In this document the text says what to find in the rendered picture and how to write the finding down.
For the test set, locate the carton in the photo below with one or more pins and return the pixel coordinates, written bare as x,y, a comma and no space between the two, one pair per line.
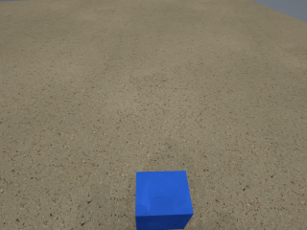
162,200

